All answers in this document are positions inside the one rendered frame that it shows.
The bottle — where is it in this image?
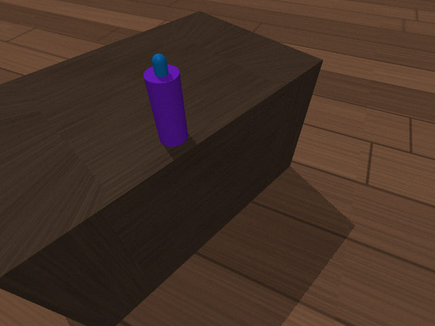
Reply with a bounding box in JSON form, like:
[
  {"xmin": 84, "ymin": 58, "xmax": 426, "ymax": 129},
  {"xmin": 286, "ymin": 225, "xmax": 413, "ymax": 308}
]
[{"xmin": 143, "ymin": 54, "xmax": 188, "ymax": 147}]

